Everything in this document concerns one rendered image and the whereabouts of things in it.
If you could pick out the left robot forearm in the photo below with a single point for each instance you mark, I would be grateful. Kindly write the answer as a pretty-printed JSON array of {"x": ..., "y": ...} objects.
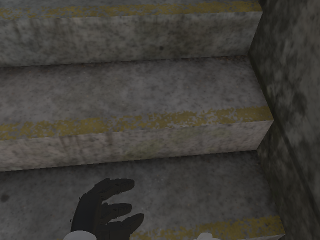
[{"x": 80, "y": 235}]

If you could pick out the robot left hand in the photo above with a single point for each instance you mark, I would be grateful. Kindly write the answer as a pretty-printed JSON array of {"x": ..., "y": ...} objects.
[{"x": 92, "y": 216}]

